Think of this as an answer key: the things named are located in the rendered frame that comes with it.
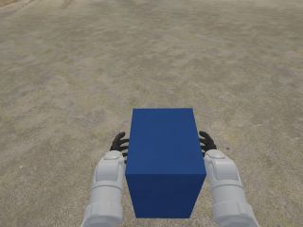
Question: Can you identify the robot right hand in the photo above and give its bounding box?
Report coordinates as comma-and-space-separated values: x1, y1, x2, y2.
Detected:
199, 131, 217, 157

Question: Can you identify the robot right forearm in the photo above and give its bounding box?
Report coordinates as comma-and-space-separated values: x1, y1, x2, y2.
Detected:
204, 149, 259, 227

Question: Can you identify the robot left hand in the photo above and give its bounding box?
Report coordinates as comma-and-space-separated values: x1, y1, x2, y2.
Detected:
110, 131, 130, 164

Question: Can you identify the robot left forearm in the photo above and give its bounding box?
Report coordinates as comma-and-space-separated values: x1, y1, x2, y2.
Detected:
80, 150, 125, 227

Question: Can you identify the carton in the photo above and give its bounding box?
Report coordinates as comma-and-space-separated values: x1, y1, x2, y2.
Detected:
125, 108, 206, 218

